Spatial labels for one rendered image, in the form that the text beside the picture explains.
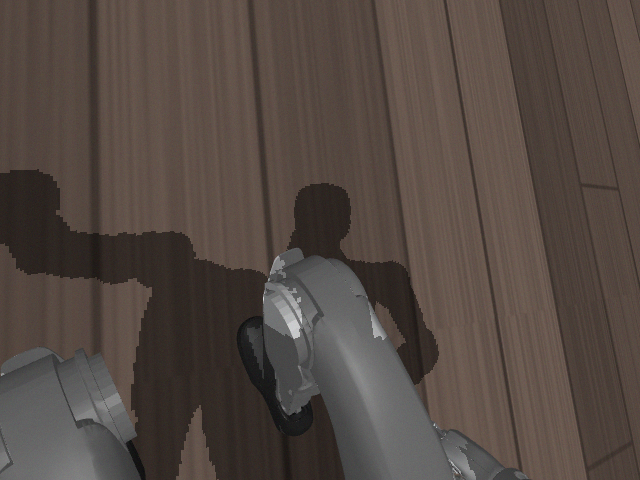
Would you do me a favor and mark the right robot foot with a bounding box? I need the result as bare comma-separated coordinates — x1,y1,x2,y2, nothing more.
237,316,313,436

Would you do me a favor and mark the left robot foot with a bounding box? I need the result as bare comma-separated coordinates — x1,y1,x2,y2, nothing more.
126,440,146,480

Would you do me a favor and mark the right robot hand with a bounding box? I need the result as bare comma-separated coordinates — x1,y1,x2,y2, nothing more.
432,421,506,480

